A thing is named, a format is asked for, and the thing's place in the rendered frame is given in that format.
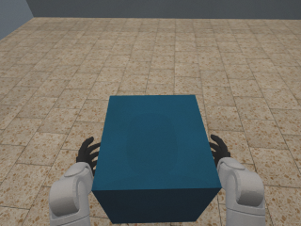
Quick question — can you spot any robot left forearm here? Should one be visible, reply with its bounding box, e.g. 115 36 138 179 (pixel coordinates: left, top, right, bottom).
48 162 94 226

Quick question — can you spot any robot right hand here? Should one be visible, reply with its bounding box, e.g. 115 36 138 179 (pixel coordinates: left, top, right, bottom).
209 134 230 168

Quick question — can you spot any robot left hand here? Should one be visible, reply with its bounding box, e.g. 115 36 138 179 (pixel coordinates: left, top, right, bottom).
76 137 101 177

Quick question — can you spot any robot right forearm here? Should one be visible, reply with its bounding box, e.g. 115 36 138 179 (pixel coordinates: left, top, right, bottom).
216 157 266 226

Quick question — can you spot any carton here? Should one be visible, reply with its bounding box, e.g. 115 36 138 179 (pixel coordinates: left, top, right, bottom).
91 94 222 224

